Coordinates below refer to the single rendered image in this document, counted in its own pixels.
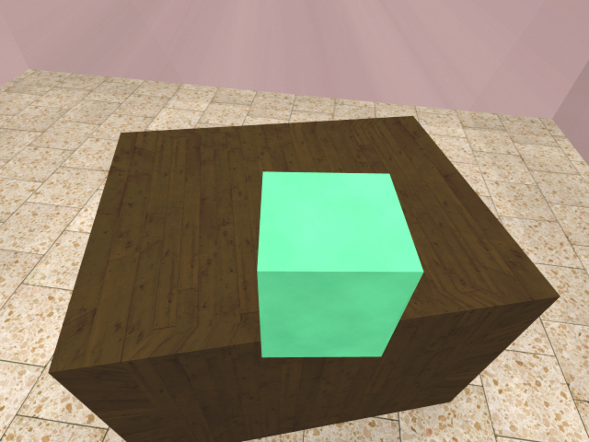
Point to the pedestal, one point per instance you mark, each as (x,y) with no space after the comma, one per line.
(161,338)

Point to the carton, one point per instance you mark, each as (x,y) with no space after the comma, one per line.
(337,265)

